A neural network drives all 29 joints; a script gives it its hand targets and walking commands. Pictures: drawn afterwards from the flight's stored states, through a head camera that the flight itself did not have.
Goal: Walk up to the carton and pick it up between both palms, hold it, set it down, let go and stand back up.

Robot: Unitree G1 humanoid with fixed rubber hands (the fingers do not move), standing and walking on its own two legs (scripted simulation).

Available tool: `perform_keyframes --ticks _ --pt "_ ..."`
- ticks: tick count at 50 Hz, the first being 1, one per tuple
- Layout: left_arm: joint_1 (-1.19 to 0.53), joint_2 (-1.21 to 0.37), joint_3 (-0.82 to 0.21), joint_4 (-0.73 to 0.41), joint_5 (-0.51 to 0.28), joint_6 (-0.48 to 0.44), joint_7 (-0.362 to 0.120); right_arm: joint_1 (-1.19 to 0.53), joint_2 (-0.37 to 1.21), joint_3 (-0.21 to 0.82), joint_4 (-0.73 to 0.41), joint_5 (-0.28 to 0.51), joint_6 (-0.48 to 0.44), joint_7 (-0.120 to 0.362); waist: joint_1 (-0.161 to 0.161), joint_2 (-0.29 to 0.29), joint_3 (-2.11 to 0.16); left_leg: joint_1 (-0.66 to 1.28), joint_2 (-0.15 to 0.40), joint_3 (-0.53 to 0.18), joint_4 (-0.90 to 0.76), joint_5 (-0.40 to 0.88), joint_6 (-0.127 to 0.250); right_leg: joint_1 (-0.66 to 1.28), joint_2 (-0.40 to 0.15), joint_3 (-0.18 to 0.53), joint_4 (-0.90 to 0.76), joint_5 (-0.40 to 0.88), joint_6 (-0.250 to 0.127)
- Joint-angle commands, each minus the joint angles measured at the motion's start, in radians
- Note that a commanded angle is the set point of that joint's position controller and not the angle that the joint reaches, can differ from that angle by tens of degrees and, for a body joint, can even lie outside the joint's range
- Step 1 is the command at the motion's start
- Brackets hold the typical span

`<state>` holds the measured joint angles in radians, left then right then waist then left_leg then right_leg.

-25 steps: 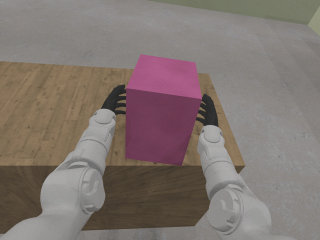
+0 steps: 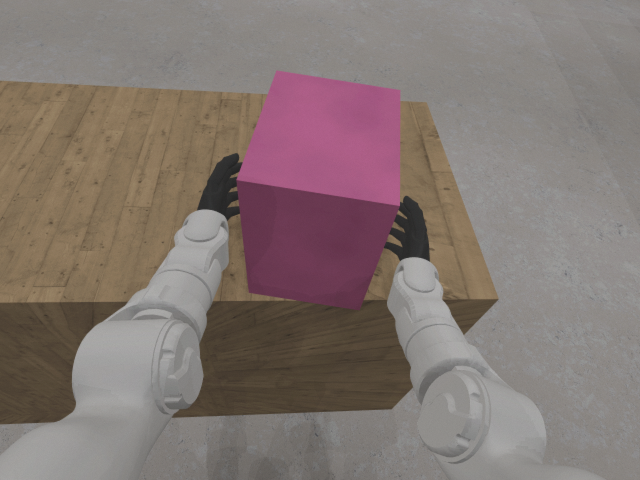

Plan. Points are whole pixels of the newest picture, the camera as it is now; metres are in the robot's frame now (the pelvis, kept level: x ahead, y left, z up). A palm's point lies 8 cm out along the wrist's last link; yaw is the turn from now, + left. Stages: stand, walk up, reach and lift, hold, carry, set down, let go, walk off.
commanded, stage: set down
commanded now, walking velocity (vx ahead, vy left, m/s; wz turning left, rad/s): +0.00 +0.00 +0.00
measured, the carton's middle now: (320, 197) +0.49 -0.04 +0.06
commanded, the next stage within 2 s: none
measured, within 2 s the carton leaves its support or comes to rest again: neither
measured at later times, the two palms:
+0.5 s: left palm (188, 175) +0.47 +0.13 +0.12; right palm (482, 239) +0.39 -0.23 +0.09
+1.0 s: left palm (174, 136) +0.47 +0.14 +0.18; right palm (467, 167) +0.42 -0.19 +0.18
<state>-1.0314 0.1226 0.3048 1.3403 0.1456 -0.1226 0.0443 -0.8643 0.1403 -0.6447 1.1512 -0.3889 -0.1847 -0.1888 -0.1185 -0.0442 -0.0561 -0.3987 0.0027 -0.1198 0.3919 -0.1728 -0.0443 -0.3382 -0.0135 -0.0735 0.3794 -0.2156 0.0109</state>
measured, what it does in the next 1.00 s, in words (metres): stands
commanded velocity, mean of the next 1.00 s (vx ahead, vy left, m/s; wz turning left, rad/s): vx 0.00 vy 0.00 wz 0.00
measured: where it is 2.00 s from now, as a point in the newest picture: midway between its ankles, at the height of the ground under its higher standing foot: outside the picture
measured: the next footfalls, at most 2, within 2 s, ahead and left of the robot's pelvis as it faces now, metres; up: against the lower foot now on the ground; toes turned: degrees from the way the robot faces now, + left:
none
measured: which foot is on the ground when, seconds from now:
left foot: down 0.00-1.00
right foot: down 0.00-1.00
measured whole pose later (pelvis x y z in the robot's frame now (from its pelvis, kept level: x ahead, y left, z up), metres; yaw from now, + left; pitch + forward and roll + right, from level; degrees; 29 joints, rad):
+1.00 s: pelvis -0.04 +0.02 -0.01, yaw -1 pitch +19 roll -2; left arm -1.37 0.29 -0.08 1.37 -0.32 0.18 0.02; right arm -1.18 -0.19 -0.28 1.12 0.20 0.23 -0.20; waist -0.12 -0.03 -0.23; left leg -0.66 0.01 -0.12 0.46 -0.13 -0.04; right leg -0.57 0.00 -0.07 0.38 -0.13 0.01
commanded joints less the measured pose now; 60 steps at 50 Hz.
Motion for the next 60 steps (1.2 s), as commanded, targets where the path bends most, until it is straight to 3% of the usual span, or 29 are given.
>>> perform_keyframes --ticks 1,9,15,21,26,31,37,42,48,53,60 --pt "-0.561 0.071 -0.199 0.003 -0.046 -0.097 -0.002 -0.478 -0.097 0.125 -0.009 0.065 -0.062 -0.005 -0.104 0.128 -0.794 0.012 -0.015 0.199 0.091 0.250 -0.014 0.167 -0.008 0.003 0.103 0.680 0.063" --pt "-0.659 0.177 -0.262 -0.062 -0.168 -0.163 0.024 -0.509 -0.329 0.197 -0.091 0.193 -0.121 -0.017 -0.096 0.158 -1.117 0.038 -0.023 0.190 0.201 0.477 -0.057 0.165 0.019 0.029 0.181 0.888 0.050" --pt "-0.707 0.244 -0.328 -0.188 -0.277 -0.106 0.043 -0.516 -0.467 0.276 -0.139 0.363 -0.072 -0.007 -0.075 0.199 -1.132 0.173 -0.018 0.186 0.230 0.597 -0.073 0.042 0.049 0.014 0.152 0.824 0.042" --pt "-0.798 0.286 -0.428 -0.199 -0.406 0.000 0.026 -0.624 -0.517 0.395 -0.217 0.530 0.074 0.018 -0.062 0.163 -0.998 0.180 -0.028 0.194 0.177 0.434 -0.052 -0.025 0.047 0.022 0.093 0.649 0.027" --pt "-0.875 0.338 -0.488 -0.219 -0.503 0.115 0.003 -0.761 -0.567 0.474 -0.331 0.633 0.212 0.029 -0.077 0.095 -0.973 0.140 -0.038 0.193 0.108 0.281 -0.033 0.044 0.037 0.030 0.065 0.621 0.028" --pt "-0.875 0.366 -0.496 -0.094 -0.530 0.188 -0.018 -0.823 -0.557 0.499 -0.295 0.640 0.320 0.018 -0.099 0.028 -0.824 0.028 -0.039 0.192 0.016 0.056 0.003 0.092 0.017 0.036 0.009 0.460 0.035" --pt "-0.867 0.340 -0.484 -0.058 -0.497 0.212 -0.038 -0.797 -0.490 0.459 -0.182 0.568 0.374 0.001 -0.117 0.039 -0.738 0.021 -0.036 0.187 -0.021 -0.010 0.010 0.108 0.012 0.012 -0.024 0.356 0.027" --pt "-0.877 0.340 -0.460 -0.130 -0.462 0.223 -0.038 -0.775 -0.493 0.415 -0.158 0.528 0.372 -0.010 -0.118 0.114 -0.798 0.137 -0.036 0.180 0.014 0.106 -0.022 0.091 0.028 -0.016 -0.011 0.427 0.020" --pt "-0.868 0.335 -0.449 -0.239 -0.455 0.248 -0.020 -0.770 -0.530 0.384 -0.198 0.536 0.352 -0.027 -0.125 0.187 -0.921 0.301 -0.031 0.170 0.084 0.328 -0.064 0.042 0.054 -0.029 -0.007 0.541 0.015" --pt "-0.862 0.347 -0.422 -0.310 -0.445 0.283 -0.010 -0.785 -0.541 0.368 -0.246 0.554 0.347 -0.049 -0.126 0.182 -0.964 0.352 -0.036 0.171 0.106 0.422 -0.076 0.056 0.066 -0.025 -0.018 0.612 0.019" --pt "-0.820 0.360 -0.376 -0.305 -0.430 0.331 -0.016 -0.780 -0.525 0.393 -0.263 0.596 0.367 -0.067 -0.112 0.153 -0.906 0.323 -0.051 0.179 0.087 0.398 -0.065 0.117 0.067 -0.009 -0.026 0.632 0.019"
